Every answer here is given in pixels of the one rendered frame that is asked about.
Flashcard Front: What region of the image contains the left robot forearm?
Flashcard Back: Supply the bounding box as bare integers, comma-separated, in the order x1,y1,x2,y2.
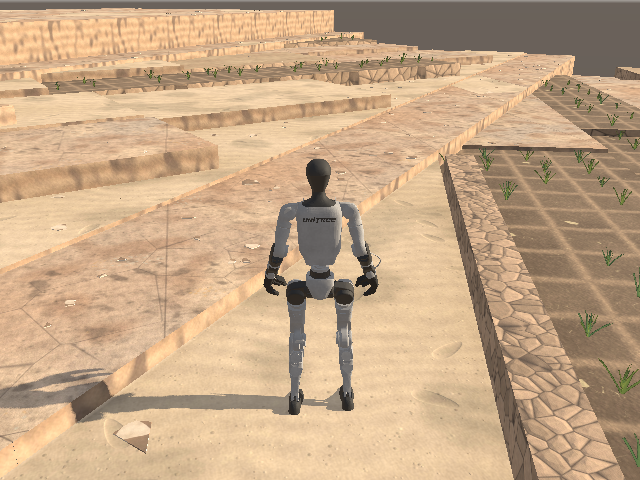
265,243,283,279

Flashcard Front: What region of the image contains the robot right shin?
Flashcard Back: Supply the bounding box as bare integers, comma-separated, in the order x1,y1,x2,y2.
339,330,353,397

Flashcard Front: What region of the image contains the left robot hand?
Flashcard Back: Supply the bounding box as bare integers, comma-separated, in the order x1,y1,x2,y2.
263,275,287,296

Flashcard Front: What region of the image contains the robot torso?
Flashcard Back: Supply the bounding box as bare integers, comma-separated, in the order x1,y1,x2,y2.
296,197,343,300

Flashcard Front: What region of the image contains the robot right upper arm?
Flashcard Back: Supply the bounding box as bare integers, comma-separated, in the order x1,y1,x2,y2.
340,202,368,257

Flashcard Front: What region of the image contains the robot left upper arm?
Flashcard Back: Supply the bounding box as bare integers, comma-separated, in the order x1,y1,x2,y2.
273,202,298,258

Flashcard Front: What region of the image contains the right robot forearm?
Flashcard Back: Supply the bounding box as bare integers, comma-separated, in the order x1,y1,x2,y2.
357,241,376,279

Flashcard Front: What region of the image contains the right robot hand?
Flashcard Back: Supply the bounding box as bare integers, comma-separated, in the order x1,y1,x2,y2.
355,275,379,296

